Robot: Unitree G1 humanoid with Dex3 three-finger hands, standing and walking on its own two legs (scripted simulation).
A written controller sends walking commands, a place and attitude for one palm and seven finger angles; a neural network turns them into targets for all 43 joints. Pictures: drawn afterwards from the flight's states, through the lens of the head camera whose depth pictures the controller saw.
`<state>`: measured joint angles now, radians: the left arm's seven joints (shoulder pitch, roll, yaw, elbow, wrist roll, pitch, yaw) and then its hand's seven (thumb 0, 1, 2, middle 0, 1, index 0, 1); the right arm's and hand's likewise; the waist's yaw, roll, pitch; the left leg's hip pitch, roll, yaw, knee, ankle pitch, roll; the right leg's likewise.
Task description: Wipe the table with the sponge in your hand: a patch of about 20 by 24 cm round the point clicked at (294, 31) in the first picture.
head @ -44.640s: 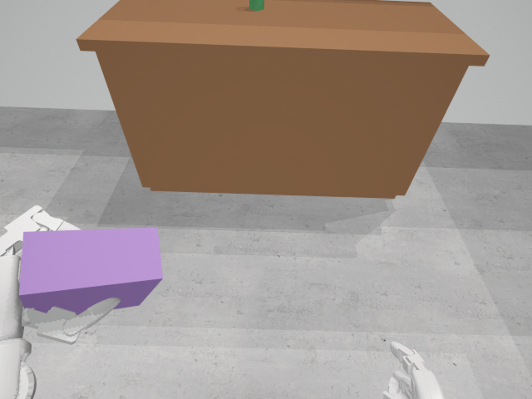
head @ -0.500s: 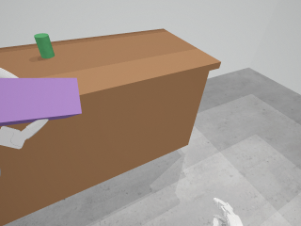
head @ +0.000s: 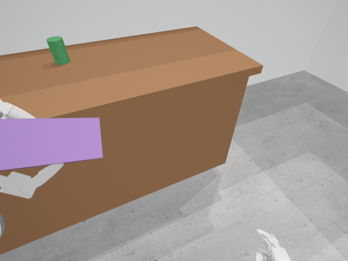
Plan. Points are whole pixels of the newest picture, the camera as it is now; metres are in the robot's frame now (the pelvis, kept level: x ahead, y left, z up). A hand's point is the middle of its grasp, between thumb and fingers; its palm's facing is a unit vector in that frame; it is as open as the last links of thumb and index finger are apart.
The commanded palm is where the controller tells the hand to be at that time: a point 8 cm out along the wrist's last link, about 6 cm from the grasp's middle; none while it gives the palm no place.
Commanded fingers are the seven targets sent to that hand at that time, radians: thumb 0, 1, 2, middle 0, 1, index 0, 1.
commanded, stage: stop stepping back and stand still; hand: left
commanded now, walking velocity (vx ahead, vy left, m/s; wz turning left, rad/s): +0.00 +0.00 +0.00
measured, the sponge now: (63, 144) +0.23 +0.19 +0.24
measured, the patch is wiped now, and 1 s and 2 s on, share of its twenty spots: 1.00 1.00 1.00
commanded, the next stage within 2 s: stand and wait in 0.04 s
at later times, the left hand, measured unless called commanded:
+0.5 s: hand (6, 136) +0.23 +0.27 +0.26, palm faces +0.46 -0.82 -0.35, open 9.7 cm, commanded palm +0.17 +0.31 +0.27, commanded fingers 0.00 0.10 1.30 -1.20 -1.60 -1.20 -1.60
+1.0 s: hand (2, 135) +0.23 +0.27 +0.26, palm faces +0.46 -0.81 -0.36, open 9.7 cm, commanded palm +0.17 +0.32 +0.27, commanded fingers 0.00 0.10 1.30 -1.20 -1.60 -1.20 -1.60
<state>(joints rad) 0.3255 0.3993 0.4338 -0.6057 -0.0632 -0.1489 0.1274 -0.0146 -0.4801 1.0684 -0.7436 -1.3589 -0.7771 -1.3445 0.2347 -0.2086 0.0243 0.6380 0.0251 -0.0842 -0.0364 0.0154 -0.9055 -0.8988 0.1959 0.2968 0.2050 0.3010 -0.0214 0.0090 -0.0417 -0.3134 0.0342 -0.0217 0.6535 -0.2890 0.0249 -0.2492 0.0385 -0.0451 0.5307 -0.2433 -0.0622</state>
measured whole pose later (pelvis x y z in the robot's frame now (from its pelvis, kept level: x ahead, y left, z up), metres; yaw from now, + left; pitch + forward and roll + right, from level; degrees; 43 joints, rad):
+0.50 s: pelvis +0.01 +0.04 +0.00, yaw -1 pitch -1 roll -1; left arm 0.33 0.43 0.45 -0.65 -0.07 -0.17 0.14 -0.02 -0.48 1.07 -0.75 -1.36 -0.78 -1.34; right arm 0.16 -0.20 0.02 0.62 0.02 -0.09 -0.04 0.01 -0.90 -0.90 0.20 0.30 0.21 0.30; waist 0.00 0.00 0.02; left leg -0.26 0.02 -0.02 0.51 -0.23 -0.01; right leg -0.22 0.02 -0.02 0.45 -0.21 -0.01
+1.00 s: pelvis +0.01 +0.04 +0.01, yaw -1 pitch -1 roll -1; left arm 0.32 0.41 0.45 -0.63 -0.06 -0.17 0.15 -0.01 -0.48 1.07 -0.75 -1.36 -0.78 -1.34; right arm 0.16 -0.20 0.02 0.63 0.02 -0.07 -0.04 0.01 -0.90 -0.90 0.20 0.30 0.21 0.30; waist 0.00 0.02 0.01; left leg -0.26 0.02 -0.01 0.49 -0.21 0.00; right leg -0.22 0.02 -0.02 0.42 -0.19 0.00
